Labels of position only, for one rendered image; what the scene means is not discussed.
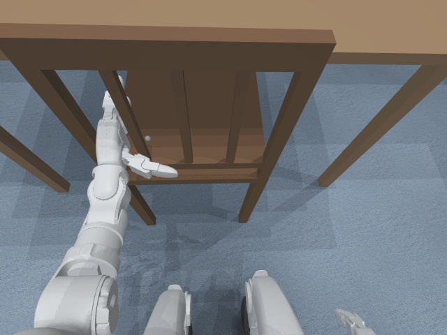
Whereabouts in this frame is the right robot hand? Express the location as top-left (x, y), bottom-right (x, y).
top-left (335, 308), bottom-right (376, 335)

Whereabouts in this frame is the robot thigh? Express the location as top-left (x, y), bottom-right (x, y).
top-left (245, 276), bottom-right (305, 335)
top-left (143, 290), bottom-right (191, 335)

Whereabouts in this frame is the chair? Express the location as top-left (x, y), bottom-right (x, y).
top-left (0, 23), bottom-right (337, 225)

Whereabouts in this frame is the left robot hand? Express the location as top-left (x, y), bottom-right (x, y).
top-left (96, 75), bottom-right (178, 179)

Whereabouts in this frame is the left robot upper arm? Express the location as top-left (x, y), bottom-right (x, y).
top-left (13, 275), bottom-right (119, 335)

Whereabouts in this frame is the robot right thigh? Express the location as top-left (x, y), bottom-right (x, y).
top-left (245, 276), bottom-right (305, 335)

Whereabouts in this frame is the left robot forearm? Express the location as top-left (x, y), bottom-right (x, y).
top-left (34, 164), bottom-right (131, 328)

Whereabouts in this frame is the robot left thigh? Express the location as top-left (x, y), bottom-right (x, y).
top-left (143, 290), bottom-right (191, 335)

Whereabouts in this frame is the table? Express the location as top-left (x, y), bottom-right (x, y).
top-left (0, 0), bottom-right (447, 193)

